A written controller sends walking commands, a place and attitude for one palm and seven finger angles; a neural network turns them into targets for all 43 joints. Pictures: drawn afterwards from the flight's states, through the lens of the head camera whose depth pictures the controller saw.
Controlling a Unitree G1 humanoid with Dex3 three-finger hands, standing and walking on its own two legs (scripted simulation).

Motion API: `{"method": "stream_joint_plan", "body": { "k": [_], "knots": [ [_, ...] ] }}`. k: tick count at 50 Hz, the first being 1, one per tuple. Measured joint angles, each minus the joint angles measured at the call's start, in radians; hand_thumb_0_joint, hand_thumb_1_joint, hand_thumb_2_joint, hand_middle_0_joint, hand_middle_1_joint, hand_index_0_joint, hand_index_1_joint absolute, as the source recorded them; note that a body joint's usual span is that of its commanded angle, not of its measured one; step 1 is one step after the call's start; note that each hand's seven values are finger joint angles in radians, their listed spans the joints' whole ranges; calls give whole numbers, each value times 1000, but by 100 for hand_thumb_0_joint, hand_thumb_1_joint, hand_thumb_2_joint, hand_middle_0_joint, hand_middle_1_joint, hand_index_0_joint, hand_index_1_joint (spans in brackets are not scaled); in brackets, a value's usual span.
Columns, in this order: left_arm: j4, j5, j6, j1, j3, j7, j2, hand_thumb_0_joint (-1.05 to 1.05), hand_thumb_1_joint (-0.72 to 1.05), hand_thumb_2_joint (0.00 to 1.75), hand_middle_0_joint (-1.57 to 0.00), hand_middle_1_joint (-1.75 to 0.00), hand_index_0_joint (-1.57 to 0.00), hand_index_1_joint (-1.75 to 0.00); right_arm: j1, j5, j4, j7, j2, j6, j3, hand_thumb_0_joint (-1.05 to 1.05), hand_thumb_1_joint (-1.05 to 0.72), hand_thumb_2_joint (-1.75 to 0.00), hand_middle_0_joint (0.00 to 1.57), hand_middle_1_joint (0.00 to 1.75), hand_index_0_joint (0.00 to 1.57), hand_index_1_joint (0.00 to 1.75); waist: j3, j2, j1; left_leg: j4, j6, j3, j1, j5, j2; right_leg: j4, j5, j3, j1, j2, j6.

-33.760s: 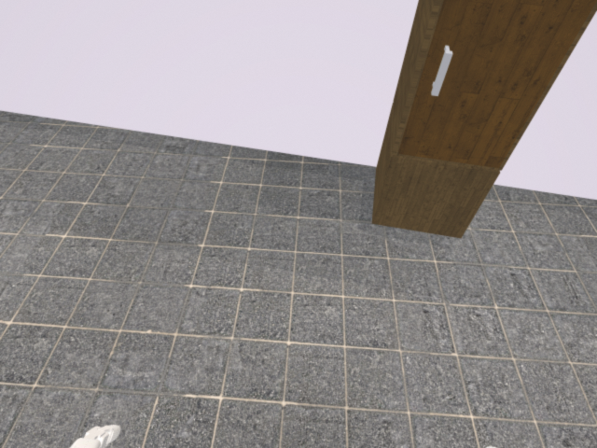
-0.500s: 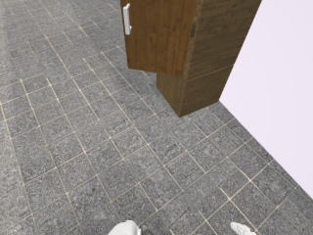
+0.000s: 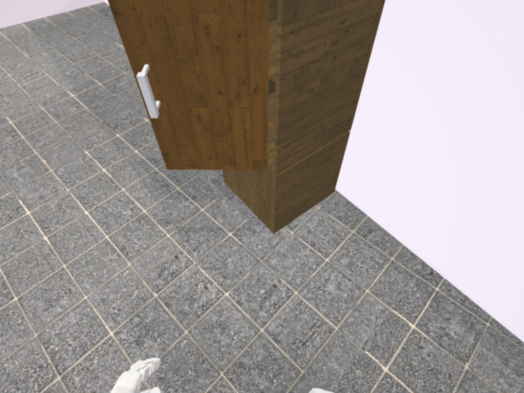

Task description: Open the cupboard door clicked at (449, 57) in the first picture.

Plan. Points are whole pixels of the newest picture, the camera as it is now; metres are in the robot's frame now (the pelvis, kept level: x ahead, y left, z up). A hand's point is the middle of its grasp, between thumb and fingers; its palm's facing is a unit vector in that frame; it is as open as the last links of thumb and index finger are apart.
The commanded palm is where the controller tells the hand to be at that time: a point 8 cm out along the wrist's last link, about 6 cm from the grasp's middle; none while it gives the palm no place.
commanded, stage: take the last steps up to it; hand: left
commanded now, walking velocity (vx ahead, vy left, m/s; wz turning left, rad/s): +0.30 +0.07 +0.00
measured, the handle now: (150, 91) +0.82 +0.31 -0.01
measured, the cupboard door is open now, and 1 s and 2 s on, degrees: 51 51 51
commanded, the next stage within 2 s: come to a stop and stand still in 0.54 s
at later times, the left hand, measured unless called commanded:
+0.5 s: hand out of the picture +0.11 +0.23 -0.19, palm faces +0.11 -0.98 -0.14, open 7.3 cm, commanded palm none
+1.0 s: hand (155, 294) +0.33 +0.23 -0.17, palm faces -0.04 -0.98 -0.21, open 7.3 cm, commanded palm none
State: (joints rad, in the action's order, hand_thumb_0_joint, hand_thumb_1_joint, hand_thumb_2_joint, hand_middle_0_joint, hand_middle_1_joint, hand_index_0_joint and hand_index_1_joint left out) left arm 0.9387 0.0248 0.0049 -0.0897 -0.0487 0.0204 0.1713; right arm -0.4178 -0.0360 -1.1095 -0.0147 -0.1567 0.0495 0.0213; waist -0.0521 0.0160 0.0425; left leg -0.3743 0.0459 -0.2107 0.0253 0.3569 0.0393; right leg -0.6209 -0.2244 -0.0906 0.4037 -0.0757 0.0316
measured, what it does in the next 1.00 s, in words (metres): walks ahead: right foot, then left foot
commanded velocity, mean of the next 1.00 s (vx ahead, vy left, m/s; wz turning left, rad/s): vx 0.07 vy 0.03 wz -0.01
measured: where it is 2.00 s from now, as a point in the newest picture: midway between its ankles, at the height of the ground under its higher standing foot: (251, 387)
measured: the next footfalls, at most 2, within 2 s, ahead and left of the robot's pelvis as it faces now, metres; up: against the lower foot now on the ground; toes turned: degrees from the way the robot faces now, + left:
right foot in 0.02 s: +0.10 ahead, -0.11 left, +0.00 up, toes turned -7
left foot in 0.44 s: +0.28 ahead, +0.16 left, +0.00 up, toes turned +6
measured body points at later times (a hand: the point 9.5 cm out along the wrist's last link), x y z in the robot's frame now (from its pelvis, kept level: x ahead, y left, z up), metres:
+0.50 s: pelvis +0.17 +0.06 -0.01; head +0.19 +0.09 +0.44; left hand +0.10 +0.29 -0.18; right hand +0.28 -0.18 -0.13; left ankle +0.24 +0.15 -0.73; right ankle +0.07 -0.08 -0.69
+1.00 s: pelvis +0.25 +0.06 +0.00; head +0.29 +0.06 +0.45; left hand +0.33 +0.29 -0.15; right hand +0.23 -0.15 -0.16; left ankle +0.24 +0.15 -0.73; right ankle +0.25 -0.05 -0.73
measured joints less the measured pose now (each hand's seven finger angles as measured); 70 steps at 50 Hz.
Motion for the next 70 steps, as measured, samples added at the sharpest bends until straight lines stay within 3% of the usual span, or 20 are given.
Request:
{"method": "stream_joint_plan", "body": {
  "k": [2,5,8,14,20,22,25,27,30,36,41,45,51,66,70],
  "knots": [
    [2,2,25,1,2,-1,-7,1,91,90,-20,-30,-20,-30,-13,10,-22,3,7,-8,-2,0,-91,-90,20,30,20,30,-16,-18,1,-159,-13,11,45,69,-42,25,1,-16,-45,27,17],
    [10,-7,51,-29,9,-9,-17,0,91,90,-20,-30,-20,-30,6,18,-36,9,15,-30,1,1,-91,-90,20,30,20,30,-39,-15,-2,-587,-33,102,220,136,-52,28,-53,-33,-102,33,20],
    [29,-23,60,-88,-10,-33,-26,-1,93,90,-20,-30,-21,-30,51,15,-19,11,9,-45,13,1,-91,-90,20,30,20,30,-34,-18,-19,-718,-52,150,364,56,-80,123,-33,-36,-177,46,7],
    [105,-10,57,-191,-15,-30,16,-2,95,90,-20,-30,-21,-30,161,10,45,27,-2,-43,29,1,-91,-90,20,30,19,30,-5,-10,-41,-498,-85,159,480,-102,-136,253,-21,-40,-287,48,-10],
    [171,-1,41,-281,-10,-19,12,0,93,90,-20,-30,-20,-30,241,10,86,38,-28,-27,34,1,-92,-90,20,30,19,30,14,5,-86,-240,-78,128,404,-142,-107,222,-106,-34,-351,19,-64],
    [184,-3,27,-308,-9,-16,7,0,92,90,-20,-30,-20,-30,251,6,104,36,-38,-5,31,1,-92,-90,20,30,19,30,21,7,-89,-170,-54,118,354,-182,-93,118,-178,-29,-330,3,-66],
    [193,-7,-1,-286,-7,-17,10,1,92,90,-20,-30,-20,-30,269,0,124,18,-24,9,22,0,-92,-90,20,30,19,30,1,36,-91,-236,12,85,351,-139,-66,-267,-284,28,-176,-7,-23],
    [186,-5,-5,-258,-7,-16,9,1,91,90,-20,-30,-20,-30,262,2,129,7,-11,8,12,0,-91,-90,20,30,20,30,-3,43,-89,-199,24,69,317,-131,-54,-439,-245,35,-72,-2,-11],
    [159,-1,-1,-210,-6,-12,7,1,91,90,-20,-30,-20,-30,235,7,116,-5,10,12,-1,0,-91,-90,20,30,20,30,-4,43,-87,-107,30,51,257,-157,-32,-508,-156,32,37,-5,-16],
    [114,-5,-4,-134,-6,-29,5,1,93,90,-20,-30,-20,-30,163,10,69,-21,8,11,-1,-1,-94,-90,21,30,20,30,12,31,-61,6,41,35,168,-173,-3,-357,-63,41,92,-4,-37],
    [95,-12,-22,-83,1,-40,17,1,93,90,-20,-30,-20,-30,124,8,19,-26,32,-25,-15,0,-93,-90,20,30,20,30,7,26,-37,-39,29,45,158,-125,-11,-113,-76,41,-16,14,-41],
    [84,-10,-27,-75,7,-41,16,1,92,90,-20,-30,-20,-30,118,15,-4,-27,46,-52,-10,0,-92,-90,21,30,20,30,7,22,-33,-126,8,32,187,-61,-27,63,-42,51,-122,28,-34],
    [87,-18,-25,-68,22,-52,-6,0,92,90,-20,-30,-20,-30,140,26,8,-18,36,-70,6,1,-91,-90,20,30,20,30,-14,-5,-1,-152,-18,53,203,-46,-50,52,-69,31,-118,48,-12],
    [89,-14,-34,-111,19,-61,-1,0,92,90,-20,-30,-20,-30,183,19,47,-8,-6,-83,14,0,-91,-90,20,30,20,30,2,-2,-50,-138,-26,69,186,-69,-68,98,-37,14,-153,67,-2],
    [84,-11,-12,-162,40,-61,0,1,91,90,-20,-30,-20,-30,190,16,106,3,-22,-75,12,0,-91,-90,20,30,20,30,4,-23,-37,-185,-20,75,218,-50,-69,69,-45,11,-131,65,-3]
  ]
}}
